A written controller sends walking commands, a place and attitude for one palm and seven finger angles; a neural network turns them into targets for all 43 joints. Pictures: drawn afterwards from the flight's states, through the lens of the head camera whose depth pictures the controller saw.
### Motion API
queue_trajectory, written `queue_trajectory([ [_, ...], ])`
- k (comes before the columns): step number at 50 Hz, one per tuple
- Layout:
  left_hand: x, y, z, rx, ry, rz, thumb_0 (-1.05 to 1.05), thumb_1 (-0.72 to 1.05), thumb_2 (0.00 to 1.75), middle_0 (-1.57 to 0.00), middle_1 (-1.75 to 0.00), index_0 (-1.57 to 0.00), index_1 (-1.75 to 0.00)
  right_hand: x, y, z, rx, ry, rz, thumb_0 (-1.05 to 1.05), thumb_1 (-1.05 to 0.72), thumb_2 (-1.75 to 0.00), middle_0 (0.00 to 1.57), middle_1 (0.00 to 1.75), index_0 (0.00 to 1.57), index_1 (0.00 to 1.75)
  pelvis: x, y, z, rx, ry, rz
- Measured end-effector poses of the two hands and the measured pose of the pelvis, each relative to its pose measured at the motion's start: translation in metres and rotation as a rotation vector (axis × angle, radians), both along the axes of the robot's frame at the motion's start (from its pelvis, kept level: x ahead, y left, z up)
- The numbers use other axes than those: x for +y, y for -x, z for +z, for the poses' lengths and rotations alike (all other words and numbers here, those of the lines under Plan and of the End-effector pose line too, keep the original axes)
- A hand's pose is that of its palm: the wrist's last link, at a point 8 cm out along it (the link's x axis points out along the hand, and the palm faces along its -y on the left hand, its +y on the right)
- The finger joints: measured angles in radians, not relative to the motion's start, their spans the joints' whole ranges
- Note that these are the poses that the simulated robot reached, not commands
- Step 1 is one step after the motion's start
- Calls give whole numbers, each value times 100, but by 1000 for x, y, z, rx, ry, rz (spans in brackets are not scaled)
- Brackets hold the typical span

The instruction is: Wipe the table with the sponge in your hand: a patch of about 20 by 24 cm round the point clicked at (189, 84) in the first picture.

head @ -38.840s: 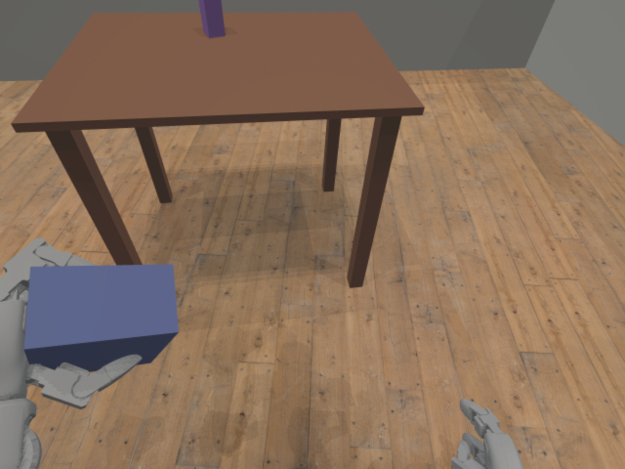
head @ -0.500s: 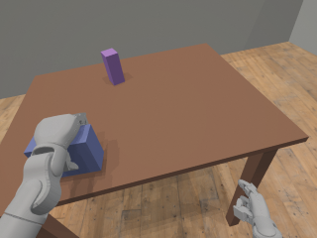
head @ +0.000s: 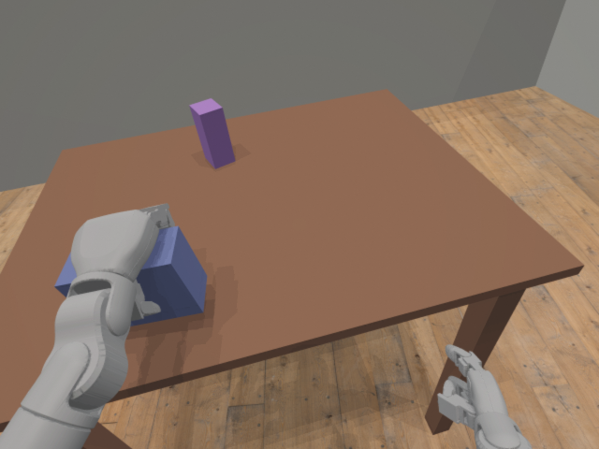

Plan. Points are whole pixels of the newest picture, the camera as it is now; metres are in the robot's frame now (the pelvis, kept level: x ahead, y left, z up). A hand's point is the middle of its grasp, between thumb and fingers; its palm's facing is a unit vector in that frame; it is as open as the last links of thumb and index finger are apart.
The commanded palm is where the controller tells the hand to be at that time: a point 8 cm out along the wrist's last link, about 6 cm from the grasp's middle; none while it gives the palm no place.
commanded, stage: move the sponge above the wiping area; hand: left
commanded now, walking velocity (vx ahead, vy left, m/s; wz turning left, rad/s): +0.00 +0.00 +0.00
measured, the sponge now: (145, 287) +0.26 +0.27 +0.11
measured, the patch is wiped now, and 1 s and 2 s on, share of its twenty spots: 0.00 0.00 0.00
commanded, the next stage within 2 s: none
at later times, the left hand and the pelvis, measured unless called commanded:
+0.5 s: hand (130, 259) +0.25 +0.26 +0.17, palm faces +0.19 -0.05 -0.98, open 10.6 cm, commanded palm +0.21 +0.25 +0.23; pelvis -0.01 -0.01 +0.00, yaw +0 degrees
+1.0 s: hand (125, 253) +0.26 +0.27 +0.17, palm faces +0.20 -0.06 -0.98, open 10.6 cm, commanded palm +0.21 +0.25 +0.23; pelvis -0.01 -0.01 +0.00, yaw +0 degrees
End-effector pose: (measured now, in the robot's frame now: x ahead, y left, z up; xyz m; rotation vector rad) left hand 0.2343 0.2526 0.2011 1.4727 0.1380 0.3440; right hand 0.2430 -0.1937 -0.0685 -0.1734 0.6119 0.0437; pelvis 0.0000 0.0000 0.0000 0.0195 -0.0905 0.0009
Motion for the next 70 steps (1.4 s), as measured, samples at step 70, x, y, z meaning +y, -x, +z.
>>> queue_trajectory([
  [70,6,3,16,-34,21,57,0,-56,104,-70,-131,-71,-130,-1,1,4,-19,-8,8,2,-91,-90,20,30,21,32,-3,5,0,-7,1,7],
])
